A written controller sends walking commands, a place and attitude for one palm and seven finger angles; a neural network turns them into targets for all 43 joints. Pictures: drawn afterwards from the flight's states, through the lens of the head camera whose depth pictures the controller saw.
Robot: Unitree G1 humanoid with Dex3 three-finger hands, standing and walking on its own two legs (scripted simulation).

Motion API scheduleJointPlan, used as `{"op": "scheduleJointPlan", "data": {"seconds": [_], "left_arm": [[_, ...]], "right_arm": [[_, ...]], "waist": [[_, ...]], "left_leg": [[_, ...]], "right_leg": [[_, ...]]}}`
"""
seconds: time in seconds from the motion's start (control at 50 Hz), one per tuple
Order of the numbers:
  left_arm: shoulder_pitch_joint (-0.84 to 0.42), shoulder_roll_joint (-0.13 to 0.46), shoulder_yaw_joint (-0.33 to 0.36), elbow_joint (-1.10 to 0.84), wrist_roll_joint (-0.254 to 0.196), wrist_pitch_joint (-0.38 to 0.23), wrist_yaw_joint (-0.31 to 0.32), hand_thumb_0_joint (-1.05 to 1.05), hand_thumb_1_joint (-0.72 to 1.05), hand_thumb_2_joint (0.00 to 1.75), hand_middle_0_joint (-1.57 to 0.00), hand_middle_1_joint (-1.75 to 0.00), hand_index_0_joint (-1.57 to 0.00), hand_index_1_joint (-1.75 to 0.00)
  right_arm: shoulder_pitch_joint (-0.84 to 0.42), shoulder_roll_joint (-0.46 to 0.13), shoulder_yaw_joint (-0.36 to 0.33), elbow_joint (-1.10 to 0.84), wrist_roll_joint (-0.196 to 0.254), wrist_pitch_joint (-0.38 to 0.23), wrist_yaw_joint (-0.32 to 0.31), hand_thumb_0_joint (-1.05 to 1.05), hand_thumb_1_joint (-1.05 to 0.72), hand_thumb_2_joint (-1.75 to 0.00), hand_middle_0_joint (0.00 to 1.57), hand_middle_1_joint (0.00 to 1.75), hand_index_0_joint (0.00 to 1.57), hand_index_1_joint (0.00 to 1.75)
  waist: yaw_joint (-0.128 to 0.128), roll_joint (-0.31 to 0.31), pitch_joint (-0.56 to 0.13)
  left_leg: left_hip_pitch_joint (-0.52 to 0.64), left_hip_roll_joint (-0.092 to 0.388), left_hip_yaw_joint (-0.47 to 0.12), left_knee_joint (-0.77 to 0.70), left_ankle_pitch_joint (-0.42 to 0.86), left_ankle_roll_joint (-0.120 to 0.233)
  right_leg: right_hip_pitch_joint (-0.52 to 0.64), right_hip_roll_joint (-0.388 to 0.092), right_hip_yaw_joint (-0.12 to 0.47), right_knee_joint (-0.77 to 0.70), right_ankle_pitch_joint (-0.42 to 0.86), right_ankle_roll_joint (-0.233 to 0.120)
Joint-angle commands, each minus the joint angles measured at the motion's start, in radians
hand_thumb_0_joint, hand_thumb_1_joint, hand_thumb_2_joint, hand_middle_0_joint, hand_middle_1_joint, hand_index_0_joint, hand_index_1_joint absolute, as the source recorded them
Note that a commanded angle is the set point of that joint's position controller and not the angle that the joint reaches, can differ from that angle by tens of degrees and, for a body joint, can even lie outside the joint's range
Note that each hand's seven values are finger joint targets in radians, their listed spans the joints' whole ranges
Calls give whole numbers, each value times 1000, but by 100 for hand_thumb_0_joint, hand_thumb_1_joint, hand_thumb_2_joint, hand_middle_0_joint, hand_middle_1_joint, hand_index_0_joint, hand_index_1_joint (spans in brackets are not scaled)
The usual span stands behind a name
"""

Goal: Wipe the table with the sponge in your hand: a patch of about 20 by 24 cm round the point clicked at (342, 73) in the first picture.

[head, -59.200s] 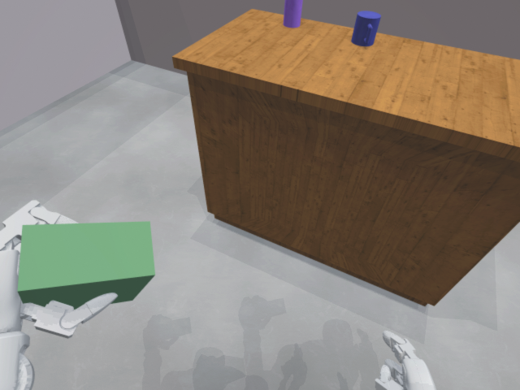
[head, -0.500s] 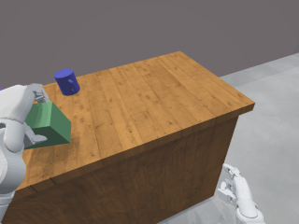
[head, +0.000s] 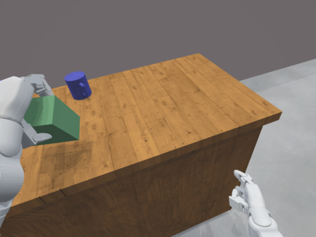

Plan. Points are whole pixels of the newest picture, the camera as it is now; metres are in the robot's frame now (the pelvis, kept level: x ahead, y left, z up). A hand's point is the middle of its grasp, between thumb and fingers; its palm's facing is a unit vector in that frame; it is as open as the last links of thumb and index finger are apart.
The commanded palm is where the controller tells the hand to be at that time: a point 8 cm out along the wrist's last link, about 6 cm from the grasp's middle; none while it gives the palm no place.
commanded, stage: bring the sponge back beside the body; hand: left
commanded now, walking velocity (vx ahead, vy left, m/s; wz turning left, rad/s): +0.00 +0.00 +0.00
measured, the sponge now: (42, 126) +0.25 +0.32 +0.20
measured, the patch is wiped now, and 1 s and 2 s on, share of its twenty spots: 1.00 1.00 1.00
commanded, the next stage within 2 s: step back with the hand held close in 1.68 s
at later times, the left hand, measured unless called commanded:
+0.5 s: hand (33, 117) +0.22 +0.30 +0.25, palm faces +0.38 -0.17 -0.91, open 9.7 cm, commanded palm +0.16 +0.30 +0.32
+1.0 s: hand (42, 124) +0.21 +0.27 +0.24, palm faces +0.38 -0.20 -0.90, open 9.7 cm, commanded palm +0.15 +0.28 +0.31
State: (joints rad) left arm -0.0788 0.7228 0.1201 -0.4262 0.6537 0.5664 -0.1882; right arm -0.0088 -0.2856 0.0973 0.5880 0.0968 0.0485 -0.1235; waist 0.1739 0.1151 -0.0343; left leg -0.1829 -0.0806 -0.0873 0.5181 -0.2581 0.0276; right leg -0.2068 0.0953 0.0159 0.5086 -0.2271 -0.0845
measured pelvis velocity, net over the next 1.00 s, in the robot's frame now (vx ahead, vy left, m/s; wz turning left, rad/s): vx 0.00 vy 0.00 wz -0.01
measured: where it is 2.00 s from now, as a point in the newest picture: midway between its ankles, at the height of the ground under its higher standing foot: outside the picture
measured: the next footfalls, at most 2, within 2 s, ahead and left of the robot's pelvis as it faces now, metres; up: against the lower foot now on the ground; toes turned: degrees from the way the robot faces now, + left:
none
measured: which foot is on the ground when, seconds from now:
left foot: down 0.00-1.00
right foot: down 0.00-1.00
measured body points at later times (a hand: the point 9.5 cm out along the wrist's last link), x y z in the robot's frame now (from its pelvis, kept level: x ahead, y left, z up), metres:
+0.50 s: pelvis +0.00 +0.01 +0.00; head -0.04 -0.04 +0.45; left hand +0.20 +0.31 +0.30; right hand +0.28 -0.16 -0.04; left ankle +0.02 +0.10 -0.73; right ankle +0.03 -0.06 -0.73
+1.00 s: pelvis +0.00 +0.00 +0.00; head -0.04 -0.05 +0.45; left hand +0.19 +0.28 +0.29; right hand +0.28 -0.17 -0.04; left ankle +0.02 +0.10 -0.73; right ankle +0.03 -0.06 -0.73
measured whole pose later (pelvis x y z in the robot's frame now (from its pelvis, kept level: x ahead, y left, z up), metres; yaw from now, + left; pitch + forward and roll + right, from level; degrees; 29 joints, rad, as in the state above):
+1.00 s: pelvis +0.00 +0.00 +0.00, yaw -1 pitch -4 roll +1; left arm 0.04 0.67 0.11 -0.59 0.62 0.63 -0.15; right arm -0.02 -0.27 0.12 0.56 0.10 0.07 -0.11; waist 0.17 0.11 -0.04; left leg -0.17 -0.07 -0.08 0.50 -0.25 0.02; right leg -0.20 0.10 0.03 0.49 -0.21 -0.09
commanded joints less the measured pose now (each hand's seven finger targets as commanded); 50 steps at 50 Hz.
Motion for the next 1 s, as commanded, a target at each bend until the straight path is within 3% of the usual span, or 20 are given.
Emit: {"op": "scheduleJointPlan", "data": {"seconds": [0.0, 0.06, 0.08, 0.14, 0.18, 0.24, 0.28, 0.34, 0.38, 0.44, 0.46, 0.48, 0.56, 0.58, 0.64, 0.68, 0.84, 0.88, 0.96, 0.98], "left_arm": [[-299, 265, 164, -210, 40, 1, 56, 0, 10, 130, -120, -160, -120, -160], [-292, 231, 131, -209, 36, 12, 56, 0, 10, 130, -120, -160, -120, -160], [-310, 237, 136, -223, 48, 25, 62, 0, 10, 130, -120, -160, -120, -160], [-299, 231, 133, -199, 45, 27, 67, 0, 10, 130, -120, -160, -120, -160], [-313, 232, 134, -237, 55, 43, 70, 0, 10, 130, -120, -160, -120, -160], [-252, 239, 155, -220, 41, 44, 72, 0, 10, 130, -120, -160, -120, -160], [-239, 240, 160, -241, 45, 59, 69, 0, 10, 130, -120, -160, -120, -160], [-199, 235, 162, -220, 25, 55, 64, 0, 10, 130, -120, -160, -120, -160], [-220, 227, 151, -239, 29, 63, 62, 0, 10, 130, -120, -160, -120, -160], [-236, 215, 131, -212, 23, 52, 63, 0, 10, 130, -120, -160, -120, -160], [-230, 224, 141, -232, 23, 48, 63, 0, 10, 130, -120, -160, -120, -160], [-241, 224, 137, -276, 35, 57, 67, 0, 10, 130, -120, -160, -120, -160], [-248, 229, 135, -281, 36, 45, 77, 0, 10, 130, -120, -160, -120, -160], [-267, 222, 127, -321, 45, 54, 83, 0, 10, 130, -120, -160, -120, -160], [-223, 223, 142, -289, 40, 47, 90, 0, 10, 130, -120, -160, -120, -160], [-199, 225, 154, -313, 41, 55, 91, 0, 10, 130, -120, -160, -120, -160], [-116, 189, 148, -265, 3, 44, 82, 0, 10, 130, -120, -160, -120, -160], [-128, 186, 143, -316, 10, 49, 82, 0, 10, 130, -120, -160, -120, -160], [-117, 200, 154, -325, 2, 40, 88, 0, 10, 130, -120, -160, -120, -160], [-148, 201, 149, -366, 14, 47, 93, 0, 10, 130, -120, -160, -120, -160]], "right_arm": [[-273, -73, -27, -212, -4, -64, -2, 0, -90, -90, 20, 30, 20, 30], [-279, -65, -24, -214, -3, -57, -2, 0, -90, -90, 20, 30, 20, 30], [-301, -64, -21, -210, 5, -66, 2, 0, -90, -90, 20, 30, 20, 30], [-277, -67, -18, -210, -4, -50, 1, 0, -90, -90, 20, 30, 20, 30], [-313, -60, -16, -213, 3, -56, 6, 0, -90, -90, 20, 30, 20, 30], [-285, -64, -15, -216, -6, -35, 9, 0, -90, -90, 20, 30, 20, 30], [-316, -62, -11, -218, 1, -36, 15, 0, -90, -90, 20, 30, 20, 30], [-291, -66, -10, -220, -2, -17, 15, 0, -90, -90, 20, 30, 20, 30], [-315, -64, -10, -222, 8, -27, 15, 0, -90, -90, 20, 30, 20, 30], [-291, -68, -10, -220, 1, -28, 7, 0, -90, -90, 20, 30, 20, 30], [-289, -67, -14, -223, 0, -31, 4, 0, -90, -90, 20, 30, 20, 30], [-321, -62, -12, -232, 6, -45, 6, 0, -90, -90, 20, 30, 20, 30], [-290, -65, -19, -224, -4, -47, -3, 0, -90, -90, 20, 30, 20, 30], [-320, -59, -16, -231, 4, -62, 0, 0, -90, -90, 20, 30, 20, 30], [-288, -62, -19, -222, -7, -54, -1, 0, -90, -90, 20, 30, 20, 30], [-315, -59, -19, -224, 1, -60, 4, 0, -90, -90, 20, 30, 20, 30], [-283, -62, -11, -229, -3, -34, 8, 0, -90, -90, 20, 30, 20, 30], [-309, -59, -13, -234, 5, -44, 11, 0, -90, -90, 20, 30, 20, 30], [-286, -60, -16, -237, -6, -41, 1, 0, -90, -90, 20, 30, 20, 30], [-306, -58, -15, -237, 2, -52, 3, 0, -90, -90, 20, 30, 20, 30]], "waist": [[0, 8, -214], [-10, -46, -182], [-17, -14, -183], [-9, -51, -176], [-9, 5, -184], [2, -47, -196], [-1, -8, -189], [-2, -66, -167], [-13, -7, -149], [-13, -27, -142], [-7, -41, -166], [-9, 11, -179], [-9, -14, -181], [-10, 40, -192], [-4, -27, -177], [-2, -1, -169], [-1, -70, -128], [-5, -13, -154], [-4, -67, -154], [-11, 0, -169]], "left_leg": [[29, 53, -20, -65, 197, 0], [32, 56, -16, -75, 186, -1], [42, 61, -29, -90, 165, -2], [27, 59, -18, -94, 171, -2], [40, 64, -28, -102, 167, -4], [25, 61, -14, -93, 202, -3], [31, 64, -20, -95, 195, -5], [17, 65, -11, -89, 199, -2], [29, 67, -15, -98, 168, -2], [18, 65, -13, -96, 147, -2], [23, 63, -15, -91, 156, 0], [40, 63, -21, -95, 153, 1], [37, 58, -18, -90, 154, 0], [49, 62, -30, -100, 143, -1], [32, 59, -22, -94, 166, -1], [40, 63, -28, -96, 165, -1], [6, 64, -7, -85, 157, 2], [29, 61, -9, -81, 163, 2], [24, 54, 3, -58, 169, 6], [43, 55, -6, -68, 158, 4]], "right_leg": [[82, -104, 93, -101, 71, 6], [63, -100, 75, -112, 61, 14], [44, -83, 112, -123, 21, 5], [65, -90, 69, -118, 36, 11], [49, -77, 112, -124, 21, -2], [89, -87, 74, -112, 70, 5], [73, -78, 119, -124, 53, -2], [75, -87, 73, -123, 62, 11], [39, -76, 107, -141, 10, 6], [45, -90, 69, -137, -2, 10], [59, -91, 73, -130, 7, 10], [52, -81, 118, -135, -9, 1], [65, -91, 87, -130, -6, 7], [56, -79, 129, -132, -26, -4], [71, -86, 87, -125, 7, 5], [52, -73, 132, -133, -1, -4], [46, -85, 76, -136, 9, 18], [40, -75, 116, -139, 4, 11], [55, -93, 105, -140, 14, 21], [40, -79, 139, -147, -19, 12]]}}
